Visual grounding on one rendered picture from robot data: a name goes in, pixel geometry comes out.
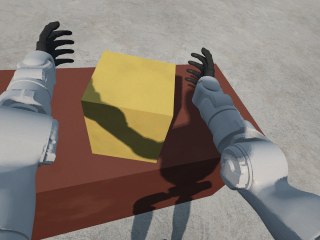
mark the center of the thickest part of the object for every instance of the left robot forearm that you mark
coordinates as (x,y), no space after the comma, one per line
(31,88)

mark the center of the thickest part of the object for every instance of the pedestal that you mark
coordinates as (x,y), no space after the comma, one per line
(81,189)

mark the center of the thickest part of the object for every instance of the robot left hand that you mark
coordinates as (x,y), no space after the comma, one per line
(47,43)

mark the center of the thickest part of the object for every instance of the carton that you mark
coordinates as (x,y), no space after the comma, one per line
(128,106)

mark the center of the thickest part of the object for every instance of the robot right hand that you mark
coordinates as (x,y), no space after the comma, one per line
(207,69)

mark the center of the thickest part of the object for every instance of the right robot forearm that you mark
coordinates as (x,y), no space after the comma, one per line
(221,116)

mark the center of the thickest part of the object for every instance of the left robot upper arm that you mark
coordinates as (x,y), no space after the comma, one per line
(27,140)

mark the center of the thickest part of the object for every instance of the right robot upper arm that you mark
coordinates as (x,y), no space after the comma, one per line
(258,170)

